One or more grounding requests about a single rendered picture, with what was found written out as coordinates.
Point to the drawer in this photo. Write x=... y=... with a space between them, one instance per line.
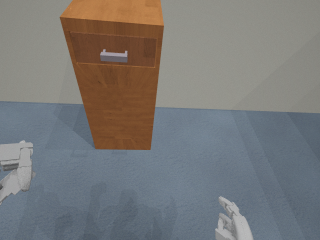
x=141 y=50

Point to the robot right hand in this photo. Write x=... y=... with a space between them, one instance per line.
x=237 y=228

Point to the handle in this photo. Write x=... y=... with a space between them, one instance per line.
x=114 y=57

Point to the cabinet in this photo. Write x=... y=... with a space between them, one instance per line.
x=119 y=100

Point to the robot left hand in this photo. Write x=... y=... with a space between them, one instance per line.
x=16 y=157

